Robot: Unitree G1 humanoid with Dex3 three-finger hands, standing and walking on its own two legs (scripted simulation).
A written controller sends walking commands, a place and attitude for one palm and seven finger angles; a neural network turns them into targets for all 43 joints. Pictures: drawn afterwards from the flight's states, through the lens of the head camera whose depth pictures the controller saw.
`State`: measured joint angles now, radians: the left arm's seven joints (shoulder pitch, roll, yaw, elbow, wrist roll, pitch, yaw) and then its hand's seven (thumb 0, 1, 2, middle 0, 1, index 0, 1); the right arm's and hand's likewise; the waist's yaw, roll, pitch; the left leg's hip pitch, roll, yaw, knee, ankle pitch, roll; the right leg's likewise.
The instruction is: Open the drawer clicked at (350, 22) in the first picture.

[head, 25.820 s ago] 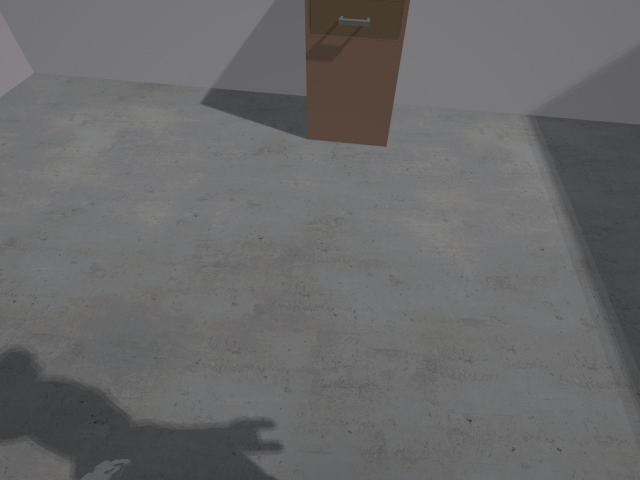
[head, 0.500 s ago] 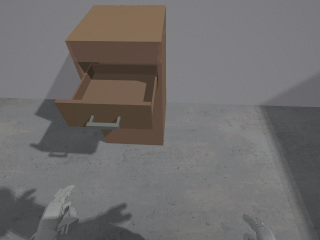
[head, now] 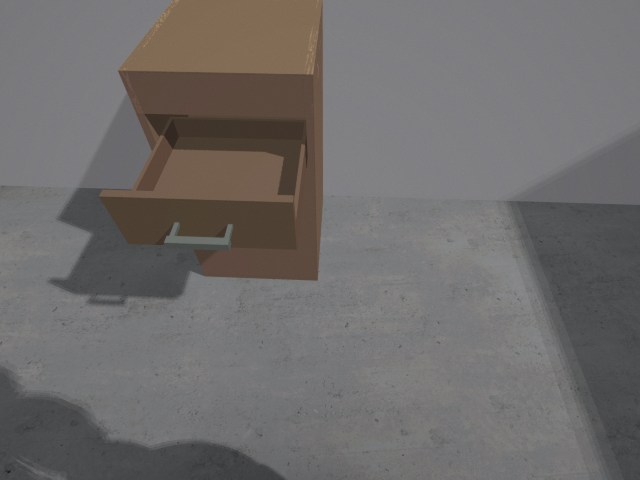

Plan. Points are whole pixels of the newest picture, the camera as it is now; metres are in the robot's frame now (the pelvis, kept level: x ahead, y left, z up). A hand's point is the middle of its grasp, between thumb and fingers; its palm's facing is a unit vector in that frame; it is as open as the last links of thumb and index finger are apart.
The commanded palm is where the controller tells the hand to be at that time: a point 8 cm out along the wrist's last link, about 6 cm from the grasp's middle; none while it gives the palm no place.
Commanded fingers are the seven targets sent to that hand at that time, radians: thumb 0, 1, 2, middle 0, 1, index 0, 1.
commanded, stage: let the arm hang, fingers relaxed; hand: left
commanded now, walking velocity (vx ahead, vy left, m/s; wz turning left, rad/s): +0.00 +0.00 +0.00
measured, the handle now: (200, 235) +0.57 +0.29 -0.14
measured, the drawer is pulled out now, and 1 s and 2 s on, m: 0.29 0.29 0.29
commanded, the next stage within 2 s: look to check the result in 0.44 s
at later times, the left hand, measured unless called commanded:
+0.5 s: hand out of the picture +0.00 +0.15 -0.18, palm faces +0.05 -0.98 -0.18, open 7.4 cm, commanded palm none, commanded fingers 0.00 0.90 0.90 -0.20 -0.30 -0.20 -0.30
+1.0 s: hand out of the picture +0.01 +0.15 -0.17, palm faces +0.05 -0.98 -0.19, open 7.4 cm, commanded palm none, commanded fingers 0.00 0.90 0.90 -0.20 -0.30 -0.20 -0.30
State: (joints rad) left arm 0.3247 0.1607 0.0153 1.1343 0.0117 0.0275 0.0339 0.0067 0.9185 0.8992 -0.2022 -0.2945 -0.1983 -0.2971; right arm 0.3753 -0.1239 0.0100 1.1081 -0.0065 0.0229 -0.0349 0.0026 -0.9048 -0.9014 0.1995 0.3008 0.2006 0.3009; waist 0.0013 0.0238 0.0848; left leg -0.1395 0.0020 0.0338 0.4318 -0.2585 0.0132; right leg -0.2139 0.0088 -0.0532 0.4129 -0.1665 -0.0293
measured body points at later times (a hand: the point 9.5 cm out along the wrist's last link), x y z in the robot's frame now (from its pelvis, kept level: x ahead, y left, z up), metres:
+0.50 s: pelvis +0.00 -0.01 +0.00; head +0.02 -0.01 +0.45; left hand +0.00 +0.21 -0.16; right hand -0.03 -0.21 -0.16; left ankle -0.01 +0.11 -0.74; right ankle +0.04 -0.10 -0.74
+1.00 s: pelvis +0.02 -0.02 +0.00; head +0.04 -0.02 +0.45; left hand +0.01 +0.20 -0.16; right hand -0.02 -0.22 -0.16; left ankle -0.01 +0.11 -0.74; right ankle +0.04 -0.10 -0.74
